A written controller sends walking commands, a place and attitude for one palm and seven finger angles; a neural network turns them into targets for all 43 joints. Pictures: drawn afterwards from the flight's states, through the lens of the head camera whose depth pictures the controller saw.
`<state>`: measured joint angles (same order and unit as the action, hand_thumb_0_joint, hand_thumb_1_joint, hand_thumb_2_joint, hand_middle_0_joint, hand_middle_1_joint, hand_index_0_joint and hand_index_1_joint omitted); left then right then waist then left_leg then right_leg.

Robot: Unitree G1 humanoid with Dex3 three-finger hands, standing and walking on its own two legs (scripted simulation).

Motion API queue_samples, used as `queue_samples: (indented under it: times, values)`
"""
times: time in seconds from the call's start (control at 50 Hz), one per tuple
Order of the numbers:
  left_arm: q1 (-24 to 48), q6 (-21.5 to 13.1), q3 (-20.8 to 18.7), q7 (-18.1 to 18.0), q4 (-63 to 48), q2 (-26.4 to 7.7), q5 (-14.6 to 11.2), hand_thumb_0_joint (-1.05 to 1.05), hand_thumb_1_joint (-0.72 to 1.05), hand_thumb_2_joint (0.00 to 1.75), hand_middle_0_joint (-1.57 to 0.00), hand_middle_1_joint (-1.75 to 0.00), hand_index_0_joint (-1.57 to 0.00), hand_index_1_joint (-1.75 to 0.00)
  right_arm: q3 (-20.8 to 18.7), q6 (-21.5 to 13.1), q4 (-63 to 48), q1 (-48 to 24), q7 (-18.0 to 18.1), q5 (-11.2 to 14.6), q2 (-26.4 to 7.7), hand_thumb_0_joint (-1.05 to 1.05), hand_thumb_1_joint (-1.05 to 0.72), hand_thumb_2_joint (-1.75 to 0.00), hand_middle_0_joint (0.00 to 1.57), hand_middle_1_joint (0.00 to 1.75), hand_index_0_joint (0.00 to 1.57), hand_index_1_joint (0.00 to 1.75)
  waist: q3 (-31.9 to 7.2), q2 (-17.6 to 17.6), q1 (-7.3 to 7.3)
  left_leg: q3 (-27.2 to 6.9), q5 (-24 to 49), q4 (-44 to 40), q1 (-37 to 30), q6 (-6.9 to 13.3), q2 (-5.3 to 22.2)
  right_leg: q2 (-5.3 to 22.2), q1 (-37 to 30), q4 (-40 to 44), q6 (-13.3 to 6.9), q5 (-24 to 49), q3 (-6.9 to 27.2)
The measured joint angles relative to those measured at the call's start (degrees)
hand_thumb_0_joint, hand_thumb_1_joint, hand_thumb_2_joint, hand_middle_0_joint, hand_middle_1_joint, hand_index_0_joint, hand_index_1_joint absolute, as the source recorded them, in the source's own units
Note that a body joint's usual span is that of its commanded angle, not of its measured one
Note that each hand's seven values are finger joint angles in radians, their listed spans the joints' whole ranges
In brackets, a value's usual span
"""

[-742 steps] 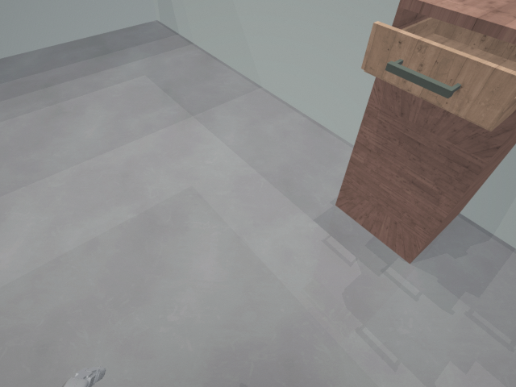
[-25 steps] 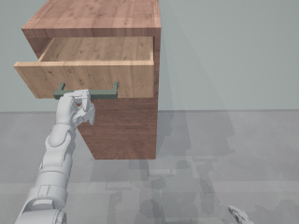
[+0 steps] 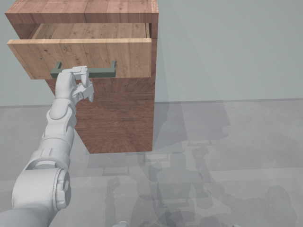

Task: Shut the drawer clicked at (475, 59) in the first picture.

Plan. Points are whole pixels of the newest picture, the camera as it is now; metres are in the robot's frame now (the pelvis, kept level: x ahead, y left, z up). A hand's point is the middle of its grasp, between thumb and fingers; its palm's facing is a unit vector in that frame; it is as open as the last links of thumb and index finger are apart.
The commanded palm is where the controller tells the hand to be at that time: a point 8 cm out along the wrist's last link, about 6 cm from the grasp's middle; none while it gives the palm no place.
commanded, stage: push the drawer shut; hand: left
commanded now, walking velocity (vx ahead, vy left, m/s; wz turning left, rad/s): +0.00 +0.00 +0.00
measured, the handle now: (85, 68) +0.53 +0.19 +0.11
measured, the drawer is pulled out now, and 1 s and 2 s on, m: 0.10 0.00 0.00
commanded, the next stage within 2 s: pull the fist back off the drawer in 1.30 s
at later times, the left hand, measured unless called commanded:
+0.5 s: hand (97, 73) +0.51 +0.15 +0.11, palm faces +0.06 -1.00 -0.02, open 3.6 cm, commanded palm +0.50 +0.21 +0.12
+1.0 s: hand (91, 62) +0.56 +0.18 +0.11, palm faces +0.03 -1.00 -0.02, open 3.2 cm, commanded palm +0.56 +0.22 +0.12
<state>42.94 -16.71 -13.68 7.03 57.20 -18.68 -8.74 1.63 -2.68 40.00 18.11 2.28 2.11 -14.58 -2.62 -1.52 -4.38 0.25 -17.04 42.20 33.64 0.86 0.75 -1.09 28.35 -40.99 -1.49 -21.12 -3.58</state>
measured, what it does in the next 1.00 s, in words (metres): stands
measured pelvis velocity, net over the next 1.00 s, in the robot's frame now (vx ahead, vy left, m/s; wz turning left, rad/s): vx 0.01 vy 0.00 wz -0.02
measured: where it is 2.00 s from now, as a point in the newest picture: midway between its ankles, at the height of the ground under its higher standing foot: outside the picture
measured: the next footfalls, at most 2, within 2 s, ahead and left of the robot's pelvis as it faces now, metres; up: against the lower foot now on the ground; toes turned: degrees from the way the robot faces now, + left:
none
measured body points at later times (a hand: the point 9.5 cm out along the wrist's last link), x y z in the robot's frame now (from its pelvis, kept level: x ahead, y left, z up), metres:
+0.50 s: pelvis +0.00 +0.00 -0.01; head +0.08 +0.00 +0.43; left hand +0.50 +0.21 +0.12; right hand -0.01 -0.27 -0.13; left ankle +0.04 +0.11 -0.71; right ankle -0.01 -0.10 -0.71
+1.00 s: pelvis +0.01 +0.00 -0.01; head +0.13 +0.01 +0.42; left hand +0.55 +0.23 +0.12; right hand -0.02 -0.26 -0.12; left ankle +0.04 +0.11 -0.71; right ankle -0.01 -0.10 -0.71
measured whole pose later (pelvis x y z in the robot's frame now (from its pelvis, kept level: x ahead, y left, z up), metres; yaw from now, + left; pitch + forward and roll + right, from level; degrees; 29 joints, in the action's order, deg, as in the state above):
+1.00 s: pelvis +0.01 +0.00 -0.01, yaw -1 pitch +18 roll -3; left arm 63.5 -16.3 -21.2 10.8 77.0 -33.4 -2.6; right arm 1.9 0.1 40.2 25.3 1.1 -0.5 -15.8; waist -4.4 -2.0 -11.2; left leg -0.9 -19.4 47.2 46.0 0.7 2.4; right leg -2.8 39.3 -42.9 -1.6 -21.8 -4.4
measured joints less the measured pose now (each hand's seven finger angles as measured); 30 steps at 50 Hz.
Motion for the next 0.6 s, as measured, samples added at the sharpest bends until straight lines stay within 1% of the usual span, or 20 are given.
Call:
queue_samples:
  times: [0.18, 0.3, 0.42, 0.6]
  values:
    - [5.27, -2.18, -1.56, -1.14, 5.97, -1.63, 0.96, 0.05, 0.92, 0.99, -1.40, -1.60, -1.40, -1.60, -0.39, -0.22, 1.22, 2.47, -0.45, -0.71, -0.40, 0.01, -0.91, -0.89, 0.20, 0.30, 0.20, 0.30, -0.16, -0.35, -1.51, 0.12, -0.09, 1.52, 3.39, 0.02, 0.23, -0.17, 3.49, -1.57, 0.01, -0.04, 0.13]
    - [8.12, -2.60, -2.74, -1.75, 9.05, -3.16, 1.88, 0.05, 0.95, 1.01, -1.40, -1.60, -1.40, -1.60, -0.47, -0.11, 1.64, 3.81, -0.65, -1.14, -0.46, 0.01, -0.91, -0.89, 0.20, 0.30, 0.20, 0.30, -0.41, -0.33, -2.61, 0.13, -0.28, 2.20, 5.03, -0.09, 0.53, -0.45, 5.16, -2.19, -0.13, -0.14, 0.18]
    - [10.32, -2.44, -4.35, -1.50, 11.55, -5.14, 2.87, 0.05, 0.96, 1.02, -1.40, -1.60, -1.40, -1.60, -0.44, 0.08, 1.50, 4.64, -0.74, -1.47, -0.67, 0.01, -0.91, -0.89, 0.20, 0.30, 0.20, 0.30, -0.79, -0.44, -3.76, 0.06, -0.57, 2.69, 6.37, -0.28, 0.94, -0.88, 6.42, -2.36, -0.32, -0.21, 0.17]
    - [13.81, -1.82, -6.66, 0.31, 14.96, -8.97, 4.13, 0.05, 0.93, 1.00, -1.40, -1.60, -1.40, -1.60, -0.12, 0.79, 0.73, 4.95, -0.73, -1.63, -1.10, 0.01, -0.91, -0.89, 0.20, 0.30, 0.20, 0.30, -0.89, -0.48, -5.19, -0.06, -1.16, 3.39, 8.25, -0.47, 1.55, -1.51, 8.08, -2.36, -0.50, -0.35, 0.15]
